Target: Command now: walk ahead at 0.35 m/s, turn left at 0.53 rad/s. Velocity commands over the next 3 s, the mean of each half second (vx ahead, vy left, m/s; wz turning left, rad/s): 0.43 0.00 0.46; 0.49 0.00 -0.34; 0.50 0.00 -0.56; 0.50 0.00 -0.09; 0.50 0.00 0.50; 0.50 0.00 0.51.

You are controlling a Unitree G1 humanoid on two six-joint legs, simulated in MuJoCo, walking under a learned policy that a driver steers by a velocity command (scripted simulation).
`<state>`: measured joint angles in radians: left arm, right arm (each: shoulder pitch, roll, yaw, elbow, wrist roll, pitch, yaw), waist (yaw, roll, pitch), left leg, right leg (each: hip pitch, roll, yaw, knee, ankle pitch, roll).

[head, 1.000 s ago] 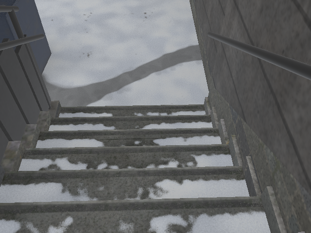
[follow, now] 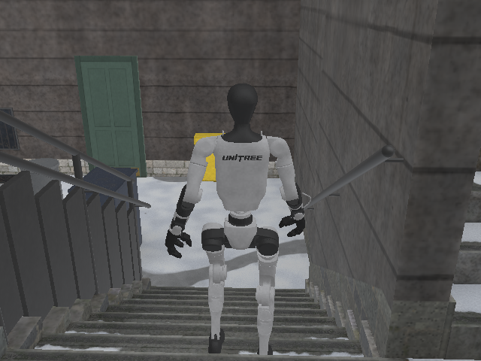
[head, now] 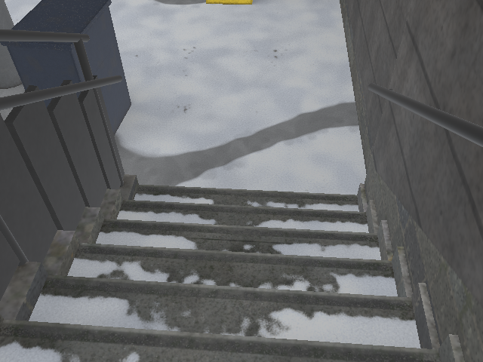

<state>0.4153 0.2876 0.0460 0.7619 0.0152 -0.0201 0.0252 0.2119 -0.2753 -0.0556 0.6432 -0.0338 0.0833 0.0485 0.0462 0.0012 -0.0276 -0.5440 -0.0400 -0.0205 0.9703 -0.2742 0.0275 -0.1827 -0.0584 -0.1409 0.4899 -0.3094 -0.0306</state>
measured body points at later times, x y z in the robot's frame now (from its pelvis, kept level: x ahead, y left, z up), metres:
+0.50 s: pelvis +0.18 +0.07 -0.05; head +0.17 +0.09 +0.40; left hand +0.26 +0.36 -0.16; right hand +0.21 -0.20 -0.17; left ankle +0.04 +0.11 -0.74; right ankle +0.36 -0.04 -0.73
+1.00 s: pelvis +0.45 +0.12 -0.22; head +0.45 +0.10 +0.23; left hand +0.36 +0.36 -0.36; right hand +0.62 -0.12 -0.34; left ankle +0.64 +0.30 -0.90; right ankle +0.34 +0.04 -0.91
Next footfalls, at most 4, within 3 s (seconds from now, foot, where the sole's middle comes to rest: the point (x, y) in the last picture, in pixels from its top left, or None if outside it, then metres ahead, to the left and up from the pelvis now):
0.14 left None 0.08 0.11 -0.78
0.66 right None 0.38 0.05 -0.95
1.14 left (196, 360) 0.70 0.24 -1.12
1.76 right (282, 320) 0.95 -0.07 -1.29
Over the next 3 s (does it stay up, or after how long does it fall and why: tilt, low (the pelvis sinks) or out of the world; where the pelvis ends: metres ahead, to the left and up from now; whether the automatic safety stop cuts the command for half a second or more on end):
stays up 1.44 -0.04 -0.82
